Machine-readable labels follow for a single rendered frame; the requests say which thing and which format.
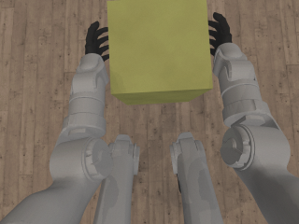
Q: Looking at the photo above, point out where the carton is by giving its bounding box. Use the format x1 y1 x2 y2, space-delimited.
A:
107 0 213 105

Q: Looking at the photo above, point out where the robot left forearm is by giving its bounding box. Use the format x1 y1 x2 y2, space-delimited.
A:
49 53 109 166

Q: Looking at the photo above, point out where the robot left hand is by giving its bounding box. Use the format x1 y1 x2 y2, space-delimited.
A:
85 21 109 61

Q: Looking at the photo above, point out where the right robot shin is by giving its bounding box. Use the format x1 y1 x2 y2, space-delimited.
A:
176 132 206 158

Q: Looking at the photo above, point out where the robot right upper arm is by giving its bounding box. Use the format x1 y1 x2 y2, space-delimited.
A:
220 124 299 224

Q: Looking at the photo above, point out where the right robot thigh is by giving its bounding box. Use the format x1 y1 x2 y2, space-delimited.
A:
169 137 224 224

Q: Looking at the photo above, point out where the robot right hand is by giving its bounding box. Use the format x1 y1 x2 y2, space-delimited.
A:
207 12 233 56

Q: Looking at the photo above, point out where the robot right forearm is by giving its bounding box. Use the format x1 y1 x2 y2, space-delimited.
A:
212 42 291 153

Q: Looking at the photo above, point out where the robot left upper arm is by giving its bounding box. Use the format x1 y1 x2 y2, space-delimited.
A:
0 136 113 224

